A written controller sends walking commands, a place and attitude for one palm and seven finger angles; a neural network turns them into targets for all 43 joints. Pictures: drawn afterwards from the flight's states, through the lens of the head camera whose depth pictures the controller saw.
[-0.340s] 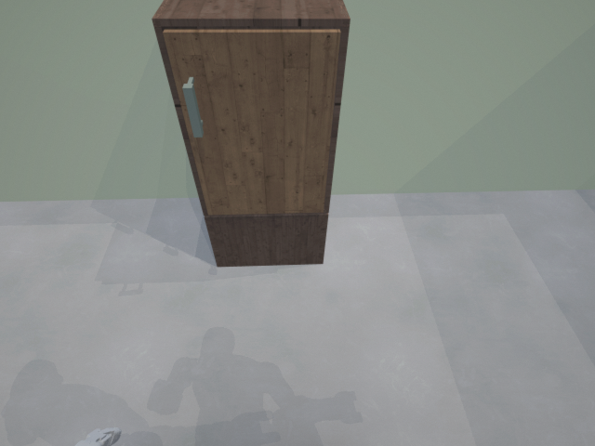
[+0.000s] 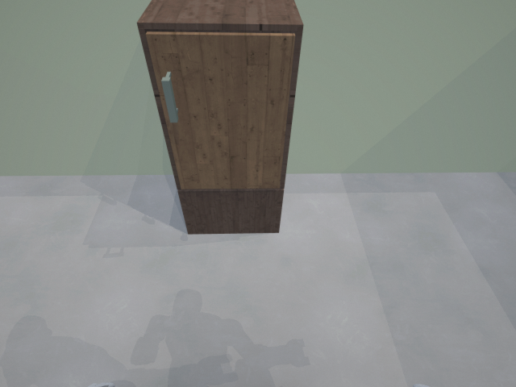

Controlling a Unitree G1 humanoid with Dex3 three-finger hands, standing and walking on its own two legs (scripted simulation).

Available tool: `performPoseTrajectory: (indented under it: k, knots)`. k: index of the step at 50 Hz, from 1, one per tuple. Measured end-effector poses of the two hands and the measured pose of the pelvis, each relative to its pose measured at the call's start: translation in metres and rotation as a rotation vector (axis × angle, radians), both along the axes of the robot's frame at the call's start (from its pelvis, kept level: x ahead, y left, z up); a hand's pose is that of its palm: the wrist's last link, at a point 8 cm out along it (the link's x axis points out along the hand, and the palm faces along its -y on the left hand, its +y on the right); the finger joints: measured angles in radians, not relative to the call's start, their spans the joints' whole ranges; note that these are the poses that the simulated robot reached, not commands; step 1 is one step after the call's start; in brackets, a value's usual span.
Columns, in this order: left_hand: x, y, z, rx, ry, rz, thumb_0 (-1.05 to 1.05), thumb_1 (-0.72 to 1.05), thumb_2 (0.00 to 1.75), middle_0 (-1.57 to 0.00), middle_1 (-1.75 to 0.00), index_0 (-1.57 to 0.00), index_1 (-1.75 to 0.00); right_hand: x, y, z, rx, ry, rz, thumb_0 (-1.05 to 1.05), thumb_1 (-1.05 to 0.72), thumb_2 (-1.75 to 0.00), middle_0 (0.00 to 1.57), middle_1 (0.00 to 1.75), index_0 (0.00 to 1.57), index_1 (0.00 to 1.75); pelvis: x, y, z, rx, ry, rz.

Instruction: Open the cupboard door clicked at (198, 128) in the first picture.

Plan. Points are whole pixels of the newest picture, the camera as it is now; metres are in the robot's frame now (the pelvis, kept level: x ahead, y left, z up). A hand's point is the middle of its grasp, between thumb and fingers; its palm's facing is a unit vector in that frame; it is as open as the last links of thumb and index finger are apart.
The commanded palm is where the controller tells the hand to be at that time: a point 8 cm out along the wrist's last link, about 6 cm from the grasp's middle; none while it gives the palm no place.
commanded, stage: stand and wait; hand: left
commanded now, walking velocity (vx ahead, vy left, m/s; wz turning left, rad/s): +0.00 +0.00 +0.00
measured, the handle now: (171, 97) +0.87 +0.31 -0.01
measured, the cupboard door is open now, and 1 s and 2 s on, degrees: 0 0 0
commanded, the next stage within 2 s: look at it before walking up in 0.48 s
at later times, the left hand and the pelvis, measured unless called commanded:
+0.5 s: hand out of the picture +0.06 +0.24 -0.15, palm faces -0.04 -0.94 -0.34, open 7.4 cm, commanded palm none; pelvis -0.02 -0.01 +0.00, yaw +0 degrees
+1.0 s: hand out of the picture +0.05 +0.24 -0.15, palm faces -0.04 -0.94 -0.34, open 7.4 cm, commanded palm none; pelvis -0.02 -0.01 +0.01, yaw +0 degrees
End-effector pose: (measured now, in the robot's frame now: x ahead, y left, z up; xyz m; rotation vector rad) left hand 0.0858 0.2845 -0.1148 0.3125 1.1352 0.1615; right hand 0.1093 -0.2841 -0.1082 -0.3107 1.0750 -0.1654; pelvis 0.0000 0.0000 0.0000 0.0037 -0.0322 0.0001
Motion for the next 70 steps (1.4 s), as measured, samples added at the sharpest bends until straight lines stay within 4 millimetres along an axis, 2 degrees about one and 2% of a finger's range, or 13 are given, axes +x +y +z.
performPoseTrajectory:
  k: [11,22,35,48,63,66,70]
  knots:
    - [-0.031,0.003,-0.002,0.013,0.077,0.026,0.01,0.91,0.90,-0.20,-0.30,-0.20,-0.30,-0.040,-0.014,-0.006,-0.014,0.100,-0.039,0.01,-0.90,-0.90,0.20,0.30,0.20,0.30,-0.008,-0.005,0.002,-0.001,-0.007,0.001]
    - [-0.036,0.002,0.002,0.022,0.076,0.023,0.01,0.91,0.90,-0.20,-0.30,-0.20,-0.30,-0.061,-0.017,-0.009,-0.003,0.132,-0.057,0.01,-0.90,-0.90,0.20,0.30,0.20,0.30,-0.015,-0.008,0.004,0.000,-0.011,-0.002]
    - [-0.032,-0.004,0.003,0.016,0.054,0.013,0.01,0.91,0.90,-0.20,-0.30,-0.20,-0.30,-0.066,-0.018,-0.009,0.004,0.126,-0.060,0.01,-0.90,-0.90,0.20,0.30,0.20,0.30,-0.019,-0.010,0.005,0.000,-0.011,-0.003]
    - [-0.037,-0.005,0.002,0.015,0.078,0.016,0.01,0.91,0.90,-0.20,-0.30,-0.20,-0.30,-0.066,-0.021,-0.008,-0.002,0.135,-0.060,0.01,-0.90,-0.90,0.20,0.30,0.20,0.30,-0.019,-0.011,0.006,0.000,-0.007,-0.006]
    - [-0.035,-0.004,0.003,0.021,0.085,0.019,0.01,0.91,0.90,-0.20,-0.30,-0.20,-0.30,-0.059,-0.021,-0.008,-0.001,0.135,-0.058,0.01,-0.90,-0.90,0.20,0.30,0.20,0.30,-0.014,-0.012,0.006,-0.001,-0.004,-0.007]
    - [-0.035,-0.008,0.000,0.014,0.086,0.030,0.01,0.91,0.90,-0.20,-0.30,-0.20,-0.30,-0.059,-0.017,-0.011,0.004,0.145,-0.054,0.01,-0.90,-0.90,0.20,0.30,0.20,0.30,-0.011,-0.012,0.005,-0.005,0.000,-0.002]
    - [-0.045,-0.016,-0.011,-0.033,0.104,0.063,0.00,0.91,0.90,-0.20,-0.30,-0.20,-0.30,-0.066,0.000,-0.019,0.025,0.195,-0.046,0.01,-0.90,-0.90,0.20,0.30,0.20,0.30,0.001,-0.006,0.002,-0.017,0.008,0.014]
